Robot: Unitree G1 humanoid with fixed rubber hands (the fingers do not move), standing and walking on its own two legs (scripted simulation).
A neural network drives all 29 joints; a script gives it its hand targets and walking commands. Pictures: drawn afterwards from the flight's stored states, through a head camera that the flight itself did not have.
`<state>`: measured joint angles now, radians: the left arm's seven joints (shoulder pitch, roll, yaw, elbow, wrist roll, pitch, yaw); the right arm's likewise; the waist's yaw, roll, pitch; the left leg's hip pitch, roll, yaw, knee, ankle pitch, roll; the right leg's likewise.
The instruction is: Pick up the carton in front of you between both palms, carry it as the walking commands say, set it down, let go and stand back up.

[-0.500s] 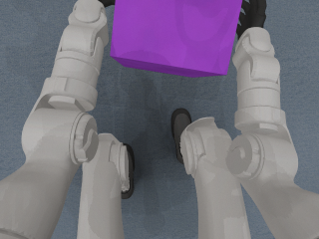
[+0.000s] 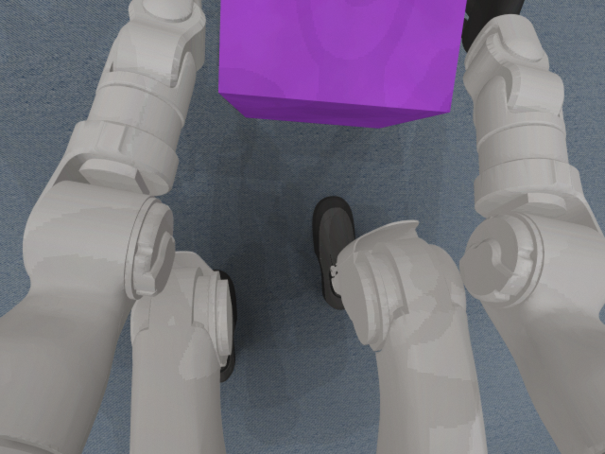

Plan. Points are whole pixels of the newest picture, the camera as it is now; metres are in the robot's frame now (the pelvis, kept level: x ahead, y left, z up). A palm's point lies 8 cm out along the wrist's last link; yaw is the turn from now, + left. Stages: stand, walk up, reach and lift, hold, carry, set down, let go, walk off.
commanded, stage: set down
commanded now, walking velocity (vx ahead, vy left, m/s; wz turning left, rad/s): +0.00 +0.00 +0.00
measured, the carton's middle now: (328, 27) +0.53 -0.13 -0.24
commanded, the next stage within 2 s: none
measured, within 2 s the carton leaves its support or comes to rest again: rests again in 0.64 s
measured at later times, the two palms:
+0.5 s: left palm out of the picture +0.56 +0.02 -0.19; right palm (489, 28) +0.49 -0.28 -0.17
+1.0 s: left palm out of the picture +0.57 +0.07 -0.20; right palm (485, 54) +0.47 -0.30 -0.20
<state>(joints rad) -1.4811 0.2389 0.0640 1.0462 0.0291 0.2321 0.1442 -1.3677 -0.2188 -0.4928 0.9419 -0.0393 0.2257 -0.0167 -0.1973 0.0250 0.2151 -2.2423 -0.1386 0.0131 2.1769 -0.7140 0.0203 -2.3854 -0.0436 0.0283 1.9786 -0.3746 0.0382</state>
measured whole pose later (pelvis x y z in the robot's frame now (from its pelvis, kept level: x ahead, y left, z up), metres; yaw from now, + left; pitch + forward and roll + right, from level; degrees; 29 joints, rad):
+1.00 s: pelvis -0.02 -0.01 -0.01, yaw +0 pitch +37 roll -3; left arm -1.61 0.43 -0.12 1.12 -0.11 0.14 0.06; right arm -1.47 -0.35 -0.45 1.24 0.11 0.01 -0.07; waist -0.16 -0.02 0.44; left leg -2.18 -0.14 -0.04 2.24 -0.71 -0.02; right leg -2.31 -0.06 -0.02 2.02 -0.35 0.00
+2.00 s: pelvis +0.02 -0.02 +0.19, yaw +0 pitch +48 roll +1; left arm -1.30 0.36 0.12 0.96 0.02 0.26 -0.01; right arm -1.03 -0.19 -0.41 0.70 0.07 0.22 -0.07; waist -0.18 0.05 -0.07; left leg -1.74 -0.08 -0.03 1.45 -0.55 0.00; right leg -1.87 -0.01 0.01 1.31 -0.27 0.00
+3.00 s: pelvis +0.12 -0.02 +0.38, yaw -3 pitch +6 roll -1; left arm 0.09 0.17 0.09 0.52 0.05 0.01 -0.01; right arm 0.23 -0.22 -0.01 0.38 0.04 0.04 0.07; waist -0.05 0.00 0.06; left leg -0.25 -0.01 -0.06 0.52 -0.37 0.01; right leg -0.40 0.04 0.01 0.48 -0.17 -0.01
